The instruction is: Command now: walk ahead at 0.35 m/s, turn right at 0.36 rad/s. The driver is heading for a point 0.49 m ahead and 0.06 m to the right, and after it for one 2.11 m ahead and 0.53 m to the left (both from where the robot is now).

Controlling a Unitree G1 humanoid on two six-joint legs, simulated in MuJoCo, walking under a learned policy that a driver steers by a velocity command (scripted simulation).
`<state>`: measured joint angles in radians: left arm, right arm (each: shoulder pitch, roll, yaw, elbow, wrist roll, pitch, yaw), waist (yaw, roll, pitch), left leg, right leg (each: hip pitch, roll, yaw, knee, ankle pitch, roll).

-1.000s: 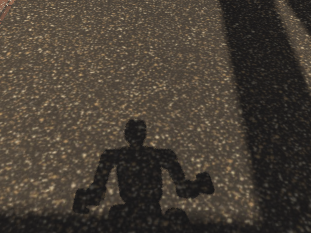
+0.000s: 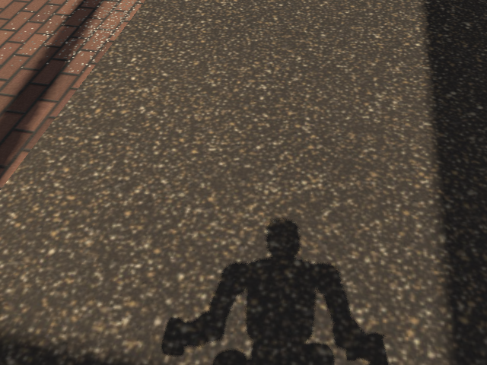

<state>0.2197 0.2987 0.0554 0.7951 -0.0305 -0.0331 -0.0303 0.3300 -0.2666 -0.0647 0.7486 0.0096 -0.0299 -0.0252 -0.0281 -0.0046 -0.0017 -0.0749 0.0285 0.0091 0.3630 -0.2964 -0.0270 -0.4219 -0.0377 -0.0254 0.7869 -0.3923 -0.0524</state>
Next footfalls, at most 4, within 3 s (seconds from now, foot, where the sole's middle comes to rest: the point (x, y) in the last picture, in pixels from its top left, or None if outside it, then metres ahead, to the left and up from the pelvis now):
0.08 right None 0.10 -0.12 -0.78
0.60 left None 0.47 0.00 -0.78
1.06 right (335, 297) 0.72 -0.25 -0.78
1.58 left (230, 238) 0.94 0.07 -0.78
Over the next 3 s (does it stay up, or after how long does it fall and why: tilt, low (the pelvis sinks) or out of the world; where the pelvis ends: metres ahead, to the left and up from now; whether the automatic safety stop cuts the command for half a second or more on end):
stays up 1.48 0.27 -0.02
